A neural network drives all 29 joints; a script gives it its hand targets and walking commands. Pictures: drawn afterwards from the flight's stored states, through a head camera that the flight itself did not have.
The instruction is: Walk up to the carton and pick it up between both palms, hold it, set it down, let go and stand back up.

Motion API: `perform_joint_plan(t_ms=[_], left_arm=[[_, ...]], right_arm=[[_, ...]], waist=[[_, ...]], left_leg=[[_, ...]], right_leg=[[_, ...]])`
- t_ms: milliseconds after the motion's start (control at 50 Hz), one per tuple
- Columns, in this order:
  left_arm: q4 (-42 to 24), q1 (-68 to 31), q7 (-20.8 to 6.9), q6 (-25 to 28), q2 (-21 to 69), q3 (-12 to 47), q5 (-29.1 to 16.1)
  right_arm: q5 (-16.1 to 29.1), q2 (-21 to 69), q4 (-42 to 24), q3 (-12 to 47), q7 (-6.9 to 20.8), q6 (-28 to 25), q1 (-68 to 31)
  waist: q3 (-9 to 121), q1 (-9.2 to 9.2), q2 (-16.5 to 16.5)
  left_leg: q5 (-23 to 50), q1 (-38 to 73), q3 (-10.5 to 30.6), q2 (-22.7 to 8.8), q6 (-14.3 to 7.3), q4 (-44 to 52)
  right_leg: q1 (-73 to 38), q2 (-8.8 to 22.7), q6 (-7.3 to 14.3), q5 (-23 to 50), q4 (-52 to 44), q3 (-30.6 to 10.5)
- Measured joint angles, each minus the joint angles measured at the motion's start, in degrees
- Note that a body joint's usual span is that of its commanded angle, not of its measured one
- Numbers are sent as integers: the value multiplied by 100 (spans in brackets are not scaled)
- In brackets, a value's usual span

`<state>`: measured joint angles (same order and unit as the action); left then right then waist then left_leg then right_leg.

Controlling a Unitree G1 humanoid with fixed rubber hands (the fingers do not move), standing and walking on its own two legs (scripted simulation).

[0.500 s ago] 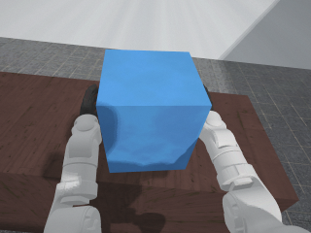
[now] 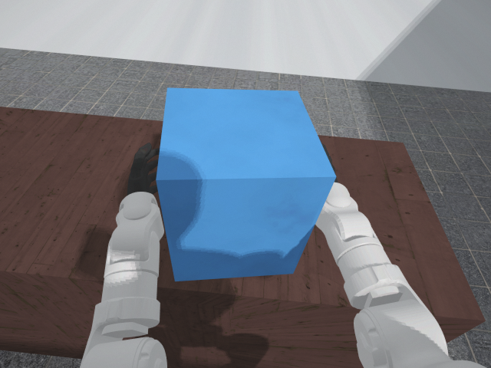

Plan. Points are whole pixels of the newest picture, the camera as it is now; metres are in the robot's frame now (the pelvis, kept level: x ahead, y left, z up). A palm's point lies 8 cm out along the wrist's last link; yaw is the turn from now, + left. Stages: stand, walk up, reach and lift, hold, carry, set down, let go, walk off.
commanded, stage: set down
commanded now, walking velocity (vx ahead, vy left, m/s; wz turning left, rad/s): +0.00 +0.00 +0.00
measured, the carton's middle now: (235, 188) +0.38 +0.03 +0.11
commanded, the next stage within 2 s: none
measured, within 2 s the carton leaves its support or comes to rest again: rests again in 1.18 s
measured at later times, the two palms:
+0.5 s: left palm (153, 205) +0.36 +0.17 +0.08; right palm (322, 187) +0.41 -0.13 +0.09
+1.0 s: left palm (157, 222) +0.35 +0.17 +0.04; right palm (316, 195) +0.42 -0.13 +0.05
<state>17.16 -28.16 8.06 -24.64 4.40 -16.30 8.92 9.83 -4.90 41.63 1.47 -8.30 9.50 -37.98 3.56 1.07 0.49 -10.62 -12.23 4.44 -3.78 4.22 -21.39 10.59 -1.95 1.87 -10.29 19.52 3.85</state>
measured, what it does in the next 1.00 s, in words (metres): stands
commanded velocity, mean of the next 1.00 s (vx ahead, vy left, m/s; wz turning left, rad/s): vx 0.00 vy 0.00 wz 0.00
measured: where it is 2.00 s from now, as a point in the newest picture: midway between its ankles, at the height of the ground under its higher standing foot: outside the picture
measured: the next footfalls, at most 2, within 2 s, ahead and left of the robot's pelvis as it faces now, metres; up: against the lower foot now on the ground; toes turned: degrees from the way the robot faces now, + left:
none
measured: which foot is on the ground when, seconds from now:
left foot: down 0.00-1.00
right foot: down 0.00-1.00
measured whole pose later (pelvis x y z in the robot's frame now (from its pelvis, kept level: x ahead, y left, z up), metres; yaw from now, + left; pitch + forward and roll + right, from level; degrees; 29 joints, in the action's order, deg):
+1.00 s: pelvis -0.01 -0.01 -0.01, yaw -3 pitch +18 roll -1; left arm 32.4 -29.0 13.0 -5.6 7.6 -17.5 5.4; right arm 3.3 -8.1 55.8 -1.2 -1.3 -3.1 -43.5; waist 12.2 7.4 -0.8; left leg -8.0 -31.9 2.8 -5.2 5.0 -22.0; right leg 31.6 -3.3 2.8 -7.2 21.0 2.2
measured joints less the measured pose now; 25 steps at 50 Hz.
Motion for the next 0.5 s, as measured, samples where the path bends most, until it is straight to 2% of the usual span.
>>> perform_joint_plan(t_ms=[140, 500], left_arm=[[62, 54, 57, 166, 50, 52, 37], [929, -311, 243, 780, 207, -189, 56]], right_arm=[[-114, -2, 70, -86, 107, -158, 47], [-504, -148, 1092, -396, 502, -677, -493]], waist=[[110, 73, 9], [419, 360, 6]], left_leg=[[25, -249, -3, -24, 17, -26], [206, -954, -104, -117, 71, 52]], right_leg=[[241, -25, 19, 47, -5, -6], [1053, -113, 85, 221, 28, -106]])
